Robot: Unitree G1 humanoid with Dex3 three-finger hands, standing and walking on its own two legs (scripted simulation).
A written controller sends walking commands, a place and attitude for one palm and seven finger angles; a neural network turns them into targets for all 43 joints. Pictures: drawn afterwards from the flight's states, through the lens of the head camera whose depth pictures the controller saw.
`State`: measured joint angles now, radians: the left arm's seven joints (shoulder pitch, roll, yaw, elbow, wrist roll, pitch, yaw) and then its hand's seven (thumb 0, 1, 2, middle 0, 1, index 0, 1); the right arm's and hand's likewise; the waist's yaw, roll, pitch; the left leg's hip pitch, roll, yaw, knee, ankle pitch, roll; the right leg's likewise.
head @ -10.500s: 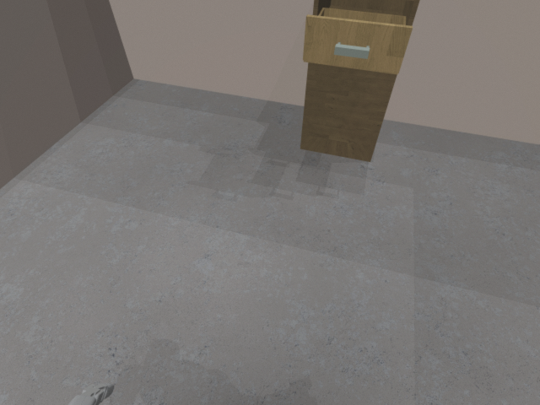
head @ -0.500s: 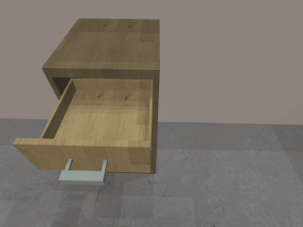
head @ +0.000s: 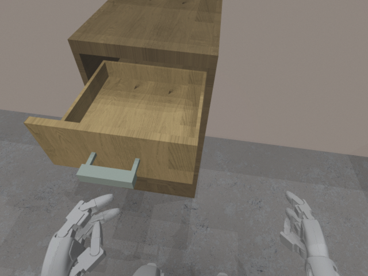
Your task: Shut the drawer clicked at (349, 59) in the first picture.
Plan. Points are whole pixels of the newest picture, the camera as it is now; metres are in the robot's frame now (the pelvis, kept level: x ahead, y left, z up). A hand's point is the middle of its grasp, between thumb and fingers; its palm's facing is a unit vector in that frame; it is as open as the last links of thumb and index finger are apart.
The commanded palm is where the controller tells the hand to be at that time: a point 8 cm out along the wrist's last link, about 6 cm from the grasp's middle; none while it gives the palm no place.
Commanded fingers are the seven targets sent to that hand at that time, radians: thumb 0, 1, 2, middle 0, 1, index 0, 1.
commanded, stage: raise the hand and make a fist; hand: left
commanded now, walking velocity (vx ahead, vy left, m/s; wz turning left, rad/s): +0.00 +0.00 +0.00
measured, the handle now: (111, 167) +0.33 +0.21 +0.04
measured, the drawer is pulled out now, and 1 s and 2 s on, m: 0.28 0.28 0.28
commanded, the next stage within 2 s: bring the fist close to the handle in 1.44 s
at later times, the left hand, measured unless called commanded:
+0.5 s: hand (92, 248) +0.15 +0.17 +0.08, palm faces -0.03 -1.00 -0.06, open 3.4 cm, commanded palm +0.11 +0.23 +0.09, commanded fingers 0.00 0.90 0.90 -1.18 -1.36 -1.18 -1.36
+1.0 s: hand (74, 241) +0.15 +0.18 +0.14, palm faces +0.04 -0.99 -0.10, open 3.2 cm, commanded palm +0.09 +0.23 +0.14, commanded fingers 0.00 0.90 0.90 -1.40 -1.60 -1.40 -1.60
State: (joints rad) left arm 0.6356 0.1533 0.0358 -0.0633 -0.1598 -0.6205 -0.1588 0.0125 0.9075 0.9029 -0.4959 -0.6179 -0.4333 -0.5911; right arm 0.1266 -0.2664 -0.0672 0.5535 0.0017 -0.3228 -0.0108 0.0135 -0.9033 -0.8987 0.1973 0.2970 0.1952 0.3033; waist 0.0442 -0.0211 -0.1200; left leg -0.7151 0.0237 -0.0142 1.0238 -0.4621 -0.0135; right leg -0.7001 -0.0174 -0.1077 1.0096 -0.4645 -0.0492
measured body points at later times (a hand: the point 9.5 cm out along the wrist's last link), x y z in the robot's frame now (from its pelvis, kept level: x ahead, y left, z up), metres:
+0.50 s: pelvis +0.01 +0.02 +0.00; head +0.04 +0.02 +0.45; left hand +0.15 +0.23 +0.08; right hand +0.18 -0.22 -0.07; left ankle +0.03 +0.13 -0.67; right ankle +0.03 -0.09 -0.67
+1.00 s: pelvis +0.02 +0.02 +0.02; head +0.01 +0.01 +0.47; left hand +0.14 +0.23 +0.14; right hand +0.22 -0.18 -0.03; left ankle +0.03 +0.13 -0.67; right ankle +0.03 -0.09 -0.67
